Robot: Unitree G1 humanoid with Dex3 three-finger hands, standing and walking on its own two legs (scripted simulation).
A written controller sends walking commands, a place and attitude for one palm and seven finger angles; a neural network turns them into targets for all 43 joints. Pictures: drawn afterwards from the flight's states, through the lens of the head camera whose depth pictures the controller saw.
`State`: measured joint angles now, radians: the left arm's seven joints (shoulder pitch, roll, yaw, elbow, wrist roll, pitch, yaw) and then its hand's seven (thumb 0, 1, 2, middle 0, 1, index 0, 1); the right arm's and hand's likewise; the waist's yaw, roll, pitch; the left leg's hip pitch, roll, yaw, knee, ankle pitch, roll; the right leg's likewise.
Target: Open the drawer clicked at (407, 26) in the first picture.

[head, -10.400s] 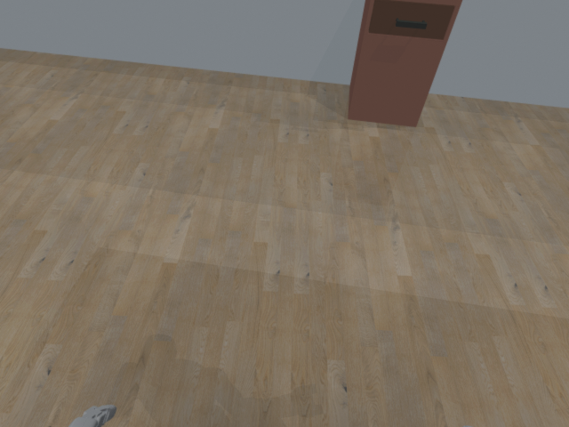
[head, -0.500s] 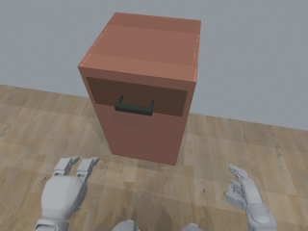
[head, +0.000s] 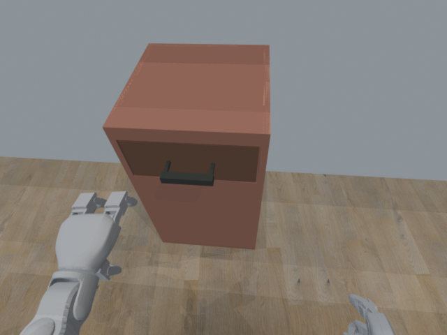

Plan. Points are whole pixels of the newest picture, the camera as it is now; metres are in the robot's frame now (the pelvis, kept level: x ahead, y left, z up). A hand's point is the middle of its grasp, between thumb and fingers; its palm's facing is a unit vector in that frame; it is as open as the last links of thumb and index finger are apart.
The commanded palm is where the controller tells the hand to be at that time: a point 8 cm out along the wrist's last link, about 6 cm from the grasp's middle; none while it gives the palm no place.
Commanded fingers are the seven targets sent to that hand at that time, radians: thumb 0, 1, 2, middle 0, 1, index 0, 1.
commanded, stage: raise the hand with hooked fingers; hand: left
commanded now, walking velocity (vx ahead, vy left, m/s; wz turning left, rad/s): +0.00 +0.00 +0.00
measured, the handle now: (188, 172) +0.54 +0.17 -0.13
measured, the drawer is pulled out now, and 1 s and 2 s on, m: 0.00 0.00 0.00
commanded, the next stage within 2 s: move the hooked fingers above the handle in 0.84 s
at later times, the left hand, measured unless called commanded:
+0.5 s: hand (102, 186) +0.32 +0.25 +0.10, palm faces +0.05 -0.05 -1.00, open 13.8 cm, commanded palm +0.29 +0.24 +0.15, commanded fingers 0.00 -0.50 0.30 -0.30 -1.20 -0.30 -1.20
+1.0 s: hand (100, 194) +0.31 +0.25 +0.09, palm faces +0.04 -0.07 -1.00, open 13.8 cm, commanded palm +0.30 +0.24 +0.14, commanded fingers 0.00 -0.50 0.30 -0.30 -1.20 -0.30 -1.20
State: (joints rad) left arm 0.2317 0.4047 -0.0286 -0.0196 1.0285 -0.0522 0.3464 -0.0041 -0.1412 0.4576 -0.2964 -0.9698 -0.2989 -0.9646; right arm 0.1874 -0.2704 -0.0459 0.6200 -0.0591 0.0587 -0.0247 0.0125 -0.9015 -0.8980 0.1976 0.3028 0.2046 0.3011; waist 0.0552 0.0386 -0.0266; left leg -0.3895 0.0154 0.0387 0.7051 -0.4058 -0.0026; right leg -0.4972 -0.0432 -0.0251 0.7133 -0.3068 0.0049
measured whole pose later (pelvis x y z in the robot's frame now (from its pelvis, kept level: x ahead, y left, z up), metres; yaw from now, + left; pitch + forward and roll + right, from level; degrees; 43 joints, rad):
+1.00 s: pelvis +0.01 +0.00 +0.02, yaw +0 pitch +3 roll +1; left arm -0.10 0.44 -0.06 0.15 0.96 0.04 0.13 -0.01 -0.49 0.31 -0.32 -1.20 -0.32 -1.20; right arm 0.14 -0.24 -0.02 0.65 0.00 0.10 -0.02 0.01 -0.90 -0.90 0.20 0.30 0.20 0.30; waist 0.08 0.07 -0.01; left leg -0.22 0.00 0.04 0.47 -0.30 0.00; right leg -0.33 -0.05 -0.03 0.50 -0.21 0.01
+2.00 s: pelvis -0.01 +0.00 -0.02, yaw +0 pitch +17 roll +1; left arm -0.66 0.35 -0.08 0.99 1.13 -0.08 0.42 0.00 -0.49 0.31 -0.32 -1.20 -0.32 -1.20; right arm 0.26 -0.23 -0.07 0.72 -0.04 0.05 -0.01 0.01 -0.90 -0.90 0.20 0.30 0.21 0.30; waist -0.07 0.03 -0.12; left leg -0.70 0.01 0.03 0.81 -0.41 0.00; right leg -0.79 -0.04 -0.03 0.79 -0.29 0.00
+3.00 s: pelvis -0.01 +0.00 -0.06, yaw +0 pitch +25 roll -1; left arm -0.88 0.36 -0.07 1.17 1.15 0.09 0.56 0.00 -0.49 0.31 -0.32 -1.20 -0.32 -1.20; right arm 0.24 -0.25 -0.05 0.73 -0.07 0.07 0.03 0.00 -0.90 -0.90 0.20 0.30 0.21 0.30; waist -0.15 0.05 -0.16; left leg -1.00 0.03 0.02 1.07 -0.51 0.00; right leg -1.08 -0.04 -0.03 1.01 -0.38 0.01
